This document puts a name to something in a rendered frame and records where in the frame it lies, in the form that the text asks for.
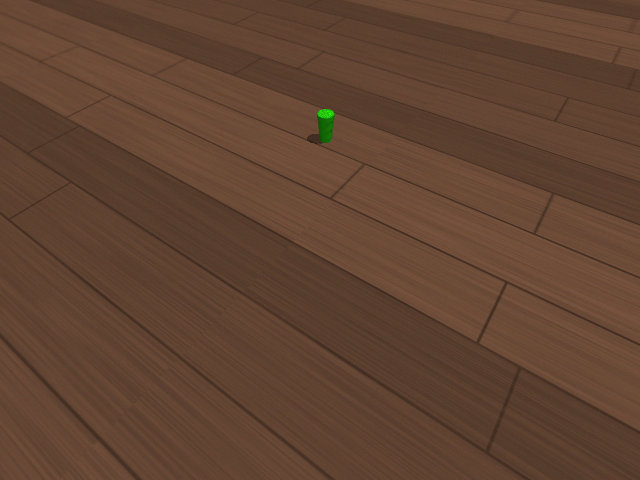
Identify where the cup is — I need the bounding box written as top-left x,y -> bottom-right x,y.
317,109 -> 334,143

